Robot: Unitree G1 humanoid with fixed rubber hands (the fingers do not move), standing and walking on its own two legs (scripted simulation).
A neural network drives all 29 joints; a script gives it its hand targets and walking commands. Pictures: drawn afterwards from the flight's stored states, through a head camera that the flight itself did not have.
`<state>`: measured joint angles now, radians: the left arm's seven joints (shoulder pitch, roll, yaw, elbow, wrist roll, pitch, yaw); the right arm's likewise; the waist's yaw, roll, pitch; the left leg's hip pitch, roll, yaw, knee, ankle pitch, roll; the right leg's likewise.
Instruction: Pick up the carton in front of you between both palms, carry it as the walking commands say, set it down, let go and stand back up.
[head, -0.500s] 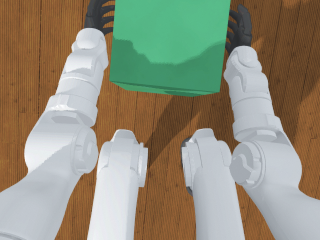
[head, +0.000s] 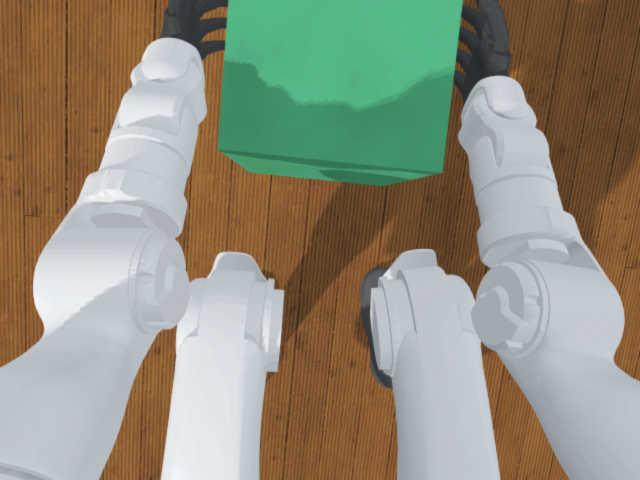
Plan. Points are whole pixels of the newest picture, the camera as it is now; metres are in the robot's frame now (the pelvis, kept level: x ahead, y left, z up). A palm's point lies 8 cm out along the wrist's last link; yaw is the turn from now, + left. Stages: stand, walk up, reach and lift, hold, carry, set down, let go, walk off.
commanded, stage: set down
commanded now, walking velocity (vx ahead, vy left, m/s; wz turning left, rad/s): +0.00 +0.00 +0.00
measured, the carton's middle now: (330, 90) +0.51 -0.01 -0.24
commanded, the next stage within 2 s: let go in 1.52 s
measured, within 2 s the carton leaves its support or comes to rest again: rests again in 0.24 s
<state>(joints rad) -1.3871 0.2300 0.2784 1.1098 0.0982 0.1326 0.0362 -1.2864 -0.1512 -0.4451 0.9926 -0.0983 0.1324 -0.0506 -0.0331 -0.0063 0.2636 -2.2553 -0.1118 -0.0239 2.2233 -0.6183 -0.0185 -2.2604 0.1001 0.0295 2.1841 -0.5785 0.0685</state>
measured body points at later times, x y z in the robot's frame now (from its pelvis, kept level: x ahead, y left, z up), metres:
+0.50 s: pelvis -0.01 +0.00 -0.01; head +0.36 +0.01 +0.25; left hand +0.54 +0.19 -0.19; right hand +0.51 -0.21 -0.19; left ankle +0.10 +0.11 -0.33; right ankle +0.11 -0.12 -0.33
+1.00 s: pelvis +0.00 -0.01 +0.10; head +0.33 +0.00 +0.41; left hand +0.55 +0.18 -0.02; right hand +0.52 -0.21 -0.02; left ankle +0.10 +0.11 -0.33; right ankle +0.11 -0.12 -0.33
